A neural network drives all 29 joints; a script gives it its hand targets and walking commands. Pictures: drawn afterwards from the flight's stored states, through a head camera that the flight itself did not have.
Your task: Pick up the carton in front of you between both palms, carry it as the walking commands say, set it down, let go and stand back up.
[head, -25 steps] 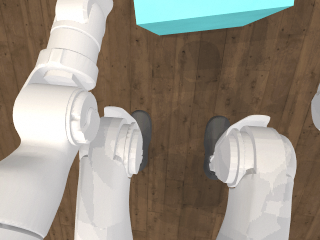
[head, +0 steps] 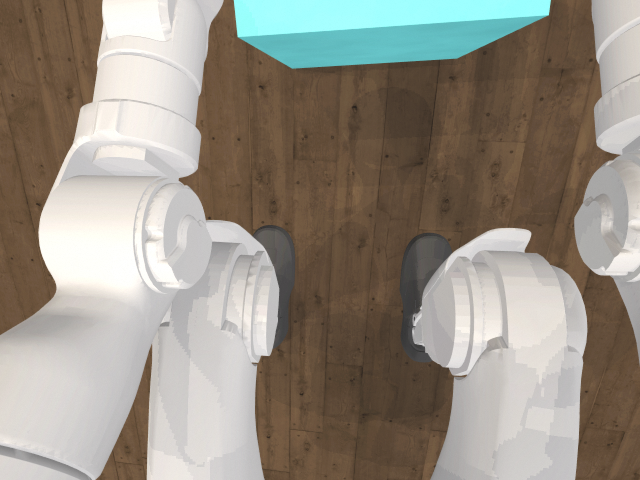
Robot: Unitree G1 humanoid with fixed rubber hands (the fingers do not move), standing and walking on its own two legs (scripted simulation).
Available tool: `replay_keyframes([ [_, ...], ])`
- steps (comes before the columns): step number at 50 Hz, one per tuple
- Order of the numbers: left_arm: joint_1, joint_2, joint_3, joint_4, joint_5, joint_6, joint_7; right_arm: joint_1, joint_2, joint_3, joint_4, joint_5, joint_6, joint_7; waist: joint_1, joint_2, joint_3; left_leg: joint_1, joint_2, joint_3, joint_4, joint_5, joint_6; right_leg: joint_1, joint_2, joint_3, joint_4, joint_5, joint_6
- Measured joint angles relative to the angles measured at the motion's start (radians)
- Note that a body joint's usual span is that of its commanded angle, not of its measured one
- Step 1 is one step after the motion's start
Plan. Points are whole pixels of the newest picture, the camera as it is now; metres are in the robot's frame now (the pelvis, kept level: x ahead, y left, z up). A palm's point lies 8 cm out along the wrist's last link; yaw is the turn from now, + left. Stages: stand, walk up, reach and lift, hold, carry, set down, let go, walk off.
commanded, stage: reach and lift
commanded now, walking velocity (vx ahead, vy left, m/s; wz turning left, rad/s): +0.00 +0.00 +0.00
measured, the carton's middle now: out of the picture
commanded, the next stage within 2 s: none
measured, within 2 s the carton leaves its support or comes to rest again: leaves its support in 0.02 s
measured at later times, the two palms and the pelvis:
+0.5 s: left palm out of the picture +0.51 +0.11 +0.04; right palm out of the picture +0.51 -0.19 +0.04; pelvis -0.02 +0.02 +0.10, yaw -4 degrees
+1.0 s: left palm out of the picture +0.47 +0.12 +0.19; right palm out of the picture +0.46 -0.18 +0.18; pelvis +0.02 +0.01 +0.22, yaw -5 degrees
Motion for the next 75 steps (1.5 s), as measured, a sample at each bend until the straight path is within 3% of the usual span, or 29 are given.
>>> replay_keyframes([
  [2, 0.031, -0.008, -0.018, -0.035, -0.022, 0.017, 0.028, 0.046, 0.014, 0.012, -0.049, 0.017, 0.018, -0.032, 0.004, 0.004, -0.032, -0.007, -0.005, -0.006, -0.002, -0.003, -0.004, -0.007, 0.004, -0.001, -0.005, 0.001, 0.002],
  [4, 0.075, -0.029, -0.025, -0.086, -0.030, 0.036, 0.060, 0.095, 0.040, 0.014, -0.105, 0.023, 0.044, -0.095, 0.008, 0.008, -0.074, -0.011, -0.015, -0.014, -0.010, -0.003, -0.009, -0.011, 0.013, 0.002, -0.018, 0.004, 0.009],
  [5, 0.102, -0.040, -0.016, -0.118, -0.027, 0.045, 0.059, 0.120, 0.050, 0.001, -0.134, 0.018, 0.057, -0.095, 0.010, 0.009, -0.094, -0.007, -0.021, -0.018, -0.017, -0.004, -0.011, -0.009, 0.019, 0.005, -0.028, 0.007, 0.013],
  [10, 0.250, -0.108, 0.035, -0.237, 0.028, 0.084, 0.044, 0.234, 0.121, -0.092, -0.225, -0.050, 0.109, -0.075, 0.005, 0.005, -0.256, 0.006, -0.036, -0.029, -0.085, 0.002, -0.023, -0.001, 0.044, 0.023, -0.107, 0.036, 0.041],
  [19, 0.315, -0.227, 0.235, -0.219, 0.277, 0.139, -0.027, 0.305, 0.222, -0.327, -0.167, -0.286, 0.146, 0.005, 0.007, -0.024, -0.470, 0.092, -0.004, -0.013, -0.277, 0.068, 0.014, 0.085, 0.068, 0.045, -0.313, 0.113, 0.060],
  [25, 0.341, -0.248, 0.267, -0.274, 0.336, 0.166, -0.058, 0.333, 0.270, -0.390, -0.210, -0.359, 0.154, 0.024, 0.013, -0.035, -0.502, 0.142, -0.005, -0.018, -0.386, 0.111, 0.014, 0.137, 0.064, 0.045, -0.421, 0.154, 0.056],
  [39, 0.529, -0.281, 0.177, -0.421, 0.286, 0.209, -0.070, 0.555, 0.352, -0.341, -0.425, -0.303, 0.208, 0.010, 0.008, -0.025, -0.592, 0.314, -0.002, -0.033, -0.555, 0.111, 0.020, 0.315, 0.053, 0.036, -0.593, 0.147, 0.052],
  [56, 0.792, -0.314, 0.131, -0.381, 0.301, 0.158, -0.104, 0.844, 0.465, -0.351, -0.450, -0.333, 0.162, -0.004, 0.009, -0.035, -0.672, 0.746, 0.012, -0.044, -0.860, 0.131, 0.035, 0.752, 0.046, 0.033, -0.898, 0.164, 0.042],
  [75, 1.072, -0.362, 0.039, -0.458, 0.313, 0.163, -0.120, 1.150, 0.533, -0.296, -0.558, -0.318, 0.162, -0.001, -0.001, -0.035, -0.608, 1.343, 0.027, -0.048, -1.290, 0.226, 0.059, 1.357, 0.035, 0.042, -1.341, 0.261, 0.044],
])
